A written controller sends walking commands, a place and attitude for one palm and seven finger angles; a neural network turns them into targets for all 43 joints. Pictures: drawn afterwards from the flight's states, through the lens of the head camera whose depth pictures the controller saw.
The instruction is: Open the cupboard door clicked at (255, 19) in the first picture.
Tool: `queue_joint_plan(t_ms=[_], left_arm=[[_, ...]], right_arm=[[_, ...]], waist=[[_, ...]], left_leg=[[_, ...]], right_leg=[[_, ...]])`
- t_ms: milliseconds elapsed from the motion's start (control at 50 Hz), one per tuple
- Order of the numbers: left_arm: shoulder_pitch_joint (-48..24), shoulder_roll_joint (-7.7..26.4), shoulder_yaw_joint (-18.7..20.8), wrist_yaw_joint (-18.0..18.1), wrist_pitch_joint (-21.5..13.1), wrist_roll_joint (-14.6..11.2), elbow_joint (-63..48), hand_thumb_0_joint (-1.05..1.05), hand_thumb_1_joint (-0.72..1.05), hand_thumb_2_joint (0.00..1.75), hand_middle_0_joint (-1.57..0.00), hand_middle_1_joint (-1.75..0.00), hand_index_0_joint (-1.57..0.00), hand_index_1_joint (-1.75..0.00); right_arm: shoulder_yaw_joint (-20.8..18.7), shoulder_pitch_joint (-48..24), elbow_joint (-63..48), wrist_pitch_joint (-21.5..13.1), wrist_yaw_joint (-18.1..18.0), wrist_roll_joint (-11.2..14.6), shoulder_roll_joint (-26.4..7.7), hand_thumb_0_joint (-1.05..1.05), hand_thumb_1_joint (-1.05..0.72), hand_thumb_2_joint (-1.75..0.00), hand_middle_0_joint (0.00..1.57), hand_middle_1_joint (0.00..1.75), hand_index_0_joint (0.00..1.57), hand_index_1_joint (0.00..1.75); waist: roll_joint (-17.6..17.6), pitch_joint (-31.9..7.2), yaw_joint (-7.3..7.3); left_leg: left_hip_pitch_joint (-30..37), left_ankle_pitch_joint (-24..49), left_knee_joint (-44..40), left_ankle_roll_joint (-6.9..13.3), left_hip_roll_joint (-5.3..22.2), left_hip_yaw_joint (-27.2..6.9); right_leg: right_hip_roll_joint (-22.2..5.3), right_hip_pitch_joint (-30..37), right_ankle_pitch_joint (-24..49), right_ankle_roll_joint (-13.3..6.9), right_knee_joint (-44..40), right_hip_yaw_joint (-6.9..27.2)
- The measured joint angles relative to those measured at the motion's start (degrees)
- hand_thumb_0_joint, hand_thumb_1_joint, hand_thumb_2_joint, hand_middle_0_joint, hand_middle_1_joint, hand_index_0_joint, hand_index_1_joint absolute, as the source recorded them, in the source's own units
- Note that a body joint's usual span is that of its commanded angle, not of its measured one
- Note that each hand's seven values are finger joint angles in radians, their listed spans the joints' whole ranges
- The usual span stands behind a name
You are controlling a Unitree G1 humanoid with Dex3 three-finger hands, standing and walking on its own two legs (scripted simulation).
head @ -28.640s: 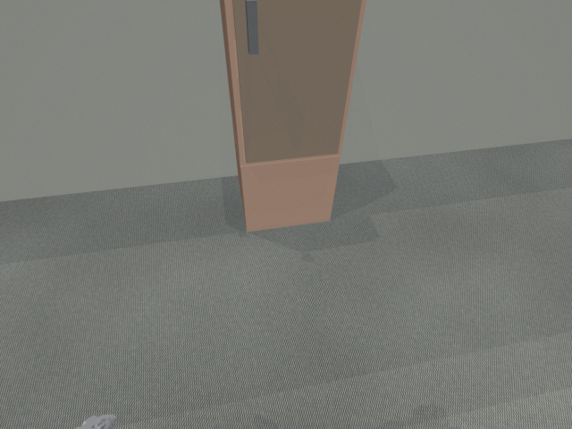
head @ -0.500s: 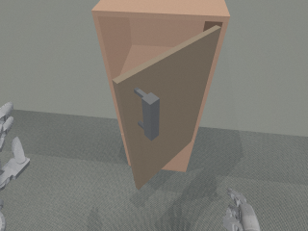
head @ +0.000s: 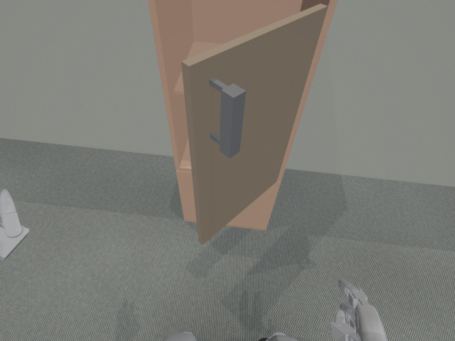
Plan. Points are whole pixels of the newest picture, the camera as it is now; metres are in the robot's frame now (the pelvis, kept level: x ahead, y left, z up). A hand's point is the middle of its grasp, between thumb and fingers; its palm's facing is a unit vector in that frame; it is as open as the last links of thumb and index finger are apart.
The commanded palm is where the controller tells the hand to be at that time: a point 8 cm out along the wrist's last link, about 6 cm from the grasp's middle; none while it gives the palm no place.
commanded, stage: step back with the hand held close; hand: left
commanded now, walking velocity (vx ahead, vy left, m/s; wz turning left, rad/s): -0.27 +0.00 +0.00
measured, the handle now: (222, 118) +0.44 +0.05 +0.17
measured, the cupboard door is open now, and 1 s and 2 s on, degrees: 50 50 50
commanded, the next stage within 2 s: stop stepping back and stand still in 0.40 s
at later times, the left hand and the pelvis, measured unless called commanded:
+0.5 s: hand out of the picture +0.11 +0.24 +0.18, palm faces +0.40 -0.78 -0.48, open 7.4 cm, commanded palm +0.04 +0.28 +0.20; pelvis -0.10 -0.01 +0.01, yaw -1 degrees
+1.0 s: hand out of the picture -0.02 +0.25 +0.18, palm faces +0.45 -0.76 -0.47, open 7.4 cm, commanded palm -0.07 +0.28 +0.20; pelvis -0.21 -0.02 +0.02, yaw +1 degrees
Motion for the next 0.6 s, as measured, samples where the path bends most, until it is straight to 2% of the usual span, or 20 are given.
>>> queue_joint_plan(t_ms=[120, 200, 260, 320, 360, 400, 420, 440, 480, 540, 600], left_arm=[[-2.0, -0.8, -1.1, 0.8, -1.3, -0.3, -0.4, 0.01, 0.89, 0.9, -0.21, -0.3, -0.21, -0.3], [-2.1, 0.6, -0.9, 1.1, -1.4, -0.9, -0.7, 0.01, 0.88, 0.9, -0.21, -0.3, -0.21, -0.3], [-2.1, 2.3, 0.0, 1.0, -1.1, -0.5, -1.0, 0.01, 0.88, 0.9, -0.21, -0.3, -0.21, -0.3], [-0.6, 3.9, 1.6, 0.8, -1.7, -0.7, -1.6, 0.01, 0.88, 0.9, -0.21, -0.3, -0.21, -0.3], [1.5, 4.0, 2.6, 1.0, -2.0, -1.3, -2.3, 0.01, 0.88, 0.9, -0.21, -0.3, -0.21, -0.3], [2.9, 3.6, 3.1, 1.1, -1.9, -2.1, -2.7, 0.01, 0.89, 0.9, -0.21, -0.3, -0.21, -0.3], [3.1, 3.4, 3.2, 1.1, -1.9, -2.4, -2.9, 0.01, 0.89, 0.9, -0.21, -0.3, -0.21, -0.3], [2.4, 2.2, 2.3, 0.7, -2.0, -2.4, -2.4, 0.01, 0.89, 0.9, -0.21, -0.3, -0.21, -0.3], [0.9, 0.6, -0.6, 0.2, -1.8, -2.4, -0.8, 0.01, 0.89, 0.9, -0.21, -0.3, -0.21, -0.3], [0.7, 1.4, -2.6, -0.8, -0.3, -1.6, 0.3, 0.01, 0.89, 0.9, -0.21, -0.3, -0.21, -0.3], [2.6, 2.8, -2.0, -1.0, 1.2, -1.4, -0.3, 0.01, 0.88, 0.9, -0.21, -0.3, -0.21, -0.3]], right_arm=[[0.0, 0.0, 1.8, -0.8, 0.0, -0.5, -0.6, 0.01, -0.9, -0.9, 0.21, 0.3, 0.21, 0.3], [-0.1, -0.4, 2.0, -0.5, -0.5, -0.6, -0.8, 0.01, -0.9, -0.9, 0.21, 0.3, 0.21, 0.3], [-0.9, 0.6, 1.6, -1.3, -0.8, -0.9, -0.3, 0.01, -0.9, -0.9, 0.2, 0.3, 0.21, 0.3], [-1.0, 2.1, 2.8, -2.2, -0.1, -0.6, 1.4, 0.02, -0.9, -0.9, 0.2, 0.3, 0.21, 0.3], [-0.7, 2.7, 3.4, -3.0, 0.6, -0.6, 2.2, 0.02, -0.9, -0.9, 0.2, 0.3, 0.21, 0.3], [-0.3, 2.2, 3.7, -3.8, 1.1, -0.8, 2.5, 0.02, -0.9, -0.9, 0.2, 0.3, 0.21, 0.3], [-0.1, 1.4, 3.7, -4.1, 1.3, -1.0, 2.5, 0.02, -0.9, -0.9, 0.2, 0.3, 0.21, 0.3], [-0.1, -0.1, 4.3, -4.2, 1.5, -1.0, 2.0, 0.01, -0.9, -0.9, 0.21, 0.3, 0.21, 0.3], [-0.1, -2.6, 6.0, -3.6, 1.6, -0.8, 1.2, 0.01, -0.9, -0.9, 0.21, 0.3, 0.21, 0.3], [0.2, -3.8, 6.8, -2.5, 1.1, -0.2, 1.3, 0.02, -0.9, -0.9, 0.21, 0.3, 0.21, 0.3], [0.9, -3.8, 4.4, -2.0, 0.4, -0.2, 1.2, 0.02, -0.9, -0.9, 0.21, 0.3, 0.21, 0.3]], waist=[[-0.2, -0.1, -0.33], [-0.1, 0.7, -1.61], [1.7, 1.3, -3.09], [1.7, -0.7, -2.99], [1.3, -2.8, -2.28], [0.6, -4.2, -1.3], [0.0, -4.4, -0.63], [0.9, -3.7, 0.06], [1.8, -1.9, 0.6], [-1.0, -2.1, 0.46], [-2.9, -3.1, -1.33]], left_leg=[[-3.4, -5.3, 3.3, -0.4, -0.1, -0.5], [-4.5, -0.7, 1.9, 0.1, 0.1, -0.6], [-4.9, 7.0, -0.3, 0.5, 1.3, -2.4], [-5.4, 8.3, -3.0, -0.1, 1.7, -3.7], [-6.2, 9.9, -5.4, -0.7, 1.9, -3.5], [-7.6, 12.0, -7.5, -1.3, 2.0, -2.6], [-8.7, 12.9, -8.1, -1.5, 1.9, -1.7], [-9.6, 12.3, -7.9, -1.8, 2.6, -1.8], [-10.2, 3.3, -2.4, -2.5, 2.0, -2.3], [-9.3, -4.5, 6.9, -2.8, -1.3, -0.4], [-3.6, -2.2, 2.8, -2.6, -1.9, 2.1]], right_leg=[[0.3, -2.0, 1.1, -0.7, -0.6, 0.0], [0.6, -3.5, -3.7, -0.6, 0.3, 0.0], [3.5, -4.0, -10.8, -0.2, 9.7, 0.9], [6.1, 0.0, -15.6, -0.4, 15.9, 1.9], [6.6, 5.0, -17.5, -1.0, 12.7, 1.6], [6.3, 10.6, -17.2, -1.7, 4.7, 1.4], [5.9, 13.0, -17.1, -2.3, -0.6, 1.9], [6.6, 12.9, -17.7, -2.8, -2.6, 2.1], [6.9, 12.3, -13.8, -3.0, -3.5, 2.3], [4.6, 11.5, -10.5, -2.5, -5.5, 3.2], [3.5, 10.4, -9.4, -2.3, -6.4, 3.0]])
